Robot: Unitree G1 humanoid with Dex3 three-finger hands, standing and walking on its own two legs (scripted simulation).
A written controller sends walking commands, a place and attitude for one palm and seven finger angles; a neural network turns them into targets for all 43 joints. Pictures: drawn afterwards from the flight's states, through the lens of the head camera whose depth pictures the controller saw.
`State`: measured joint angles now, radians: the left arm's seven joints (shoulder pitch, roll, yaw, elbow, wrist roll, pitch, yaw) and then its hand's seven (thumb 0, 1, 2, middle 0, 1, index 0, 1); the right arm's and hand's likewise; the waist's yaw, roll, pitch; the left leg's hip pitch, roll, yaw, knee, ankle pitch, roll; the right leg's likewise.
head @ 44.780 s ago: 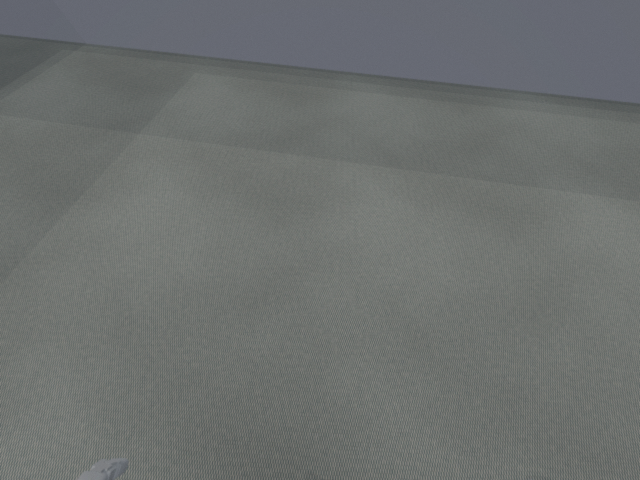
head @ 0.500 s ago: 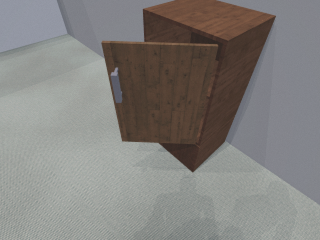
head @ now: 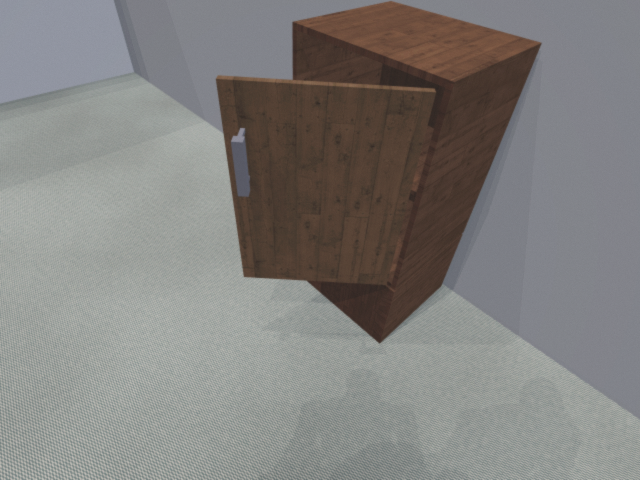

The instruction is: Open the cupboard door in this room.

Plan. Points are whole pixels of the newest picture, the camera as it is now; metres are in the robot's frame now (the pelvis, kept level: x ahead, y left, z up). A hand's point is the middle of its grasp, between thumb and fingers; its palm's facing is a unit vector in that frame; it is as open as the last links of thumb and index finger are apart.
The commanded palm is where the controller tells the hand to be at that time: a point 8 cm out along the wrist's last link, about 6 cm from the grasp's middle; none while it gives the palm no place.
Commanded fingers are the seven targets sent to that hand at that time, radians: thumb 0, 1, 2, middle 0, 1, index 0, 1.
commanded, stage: come to a stop and stand still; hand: left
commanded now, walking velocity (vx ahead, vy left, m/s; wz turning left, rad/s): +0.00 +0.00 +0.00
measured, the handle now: (242, 162) +0.74 +0.20 +0.00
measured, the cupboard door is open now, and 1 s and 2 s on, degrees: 44 44 44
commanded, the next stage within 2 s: look again from close up in 0.80 s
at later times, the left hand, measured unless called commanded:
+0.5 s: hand out of the picture -0.08 +0.16 -0.16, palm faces +0.01 -0.99 -0.14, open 7.4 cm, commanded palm none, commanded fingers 0.00 0.90 0.90 -0.20 -0.30 -0.20 -0.30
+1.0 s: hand out of the picture -0.08 +0.17 -0.16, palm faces -0.01 -0.99 -0.15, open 7.4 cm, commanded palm none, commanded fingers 0.00 0.90 0.90 -0.20 -0.30 -0.20 -0.30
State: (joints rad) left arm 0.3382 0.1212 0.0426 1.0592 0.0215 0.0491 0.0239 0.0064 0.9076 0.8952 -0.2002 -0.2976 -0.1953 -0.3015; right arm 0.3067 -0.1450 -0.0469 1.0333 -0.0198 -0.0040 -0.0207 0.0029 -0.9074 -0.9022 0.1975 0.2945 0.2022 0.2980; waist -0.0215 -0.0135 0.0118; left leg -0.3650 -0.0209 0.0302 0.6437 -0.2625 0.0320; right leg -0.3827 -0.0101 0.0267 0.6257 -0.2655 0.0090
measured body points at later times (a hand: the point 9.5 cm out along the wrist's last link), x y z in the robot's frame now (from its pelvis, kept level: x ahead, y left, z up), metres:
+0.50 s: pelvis -0.06 +0.00 +0.02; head -0.06 +0.01 +0.47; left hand -0.08 +0.21 -0.15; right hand -0.10 -0.22 -0.14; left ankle -0.01 +0.12 -0.72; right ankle -0.05 -0.11 -0.72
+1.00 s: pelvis -0.07 +0.01 +0.02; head -0.06 +0.01 +0.47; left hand -0.08 +0.22 -0.14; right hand -0.10 -0.19 -0.14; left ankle -0.01 +0.12 -0.72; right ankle -0.05 -0.11 -0.72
